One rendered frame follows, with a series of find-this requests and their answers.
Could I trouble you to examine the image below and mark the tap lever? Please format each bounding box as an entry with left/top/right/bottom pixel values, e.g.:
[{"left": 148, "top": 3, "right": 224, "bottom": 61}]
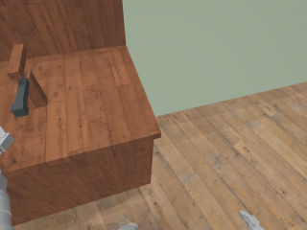
[{"left": 11, "top": 74, "right": 30, "bottom": 118}]

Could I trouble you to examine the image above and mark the counter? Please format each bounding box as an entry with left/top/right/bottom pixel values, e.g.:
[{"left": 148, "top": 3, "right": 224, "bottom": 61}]
[{"left": 0, "top": 0, "right": 162, "bottom": 226}]

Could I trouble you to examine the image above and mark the robot left forearm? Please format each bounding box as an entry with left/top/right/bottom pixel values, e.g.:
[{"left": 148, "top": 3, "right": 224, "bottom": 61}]
[{"left": 0, "top": 168, "right": 15, "bottom": 230}]

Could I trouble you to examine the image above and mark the right robot hand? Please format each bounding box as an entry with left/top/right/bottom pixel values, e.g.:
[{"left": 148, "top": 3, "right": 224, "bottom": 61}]
[{"left": 239, "top": 210, "right": 265, "bottom": 230}]

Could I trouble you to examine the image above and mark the robot left shin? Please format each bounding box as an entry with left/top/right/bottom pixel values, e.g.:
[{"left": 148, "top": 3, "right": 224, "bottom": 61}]
[{"left": 129, "top": 222, "right": 138, "bottom": 228}]

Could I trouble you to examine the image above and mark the left robot hand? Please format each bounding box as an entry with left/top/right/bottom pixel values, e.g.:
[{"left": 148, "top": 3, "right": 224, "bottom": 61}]
[{"left": 0, "top": 126, "right": 14, "bottom": 155}]

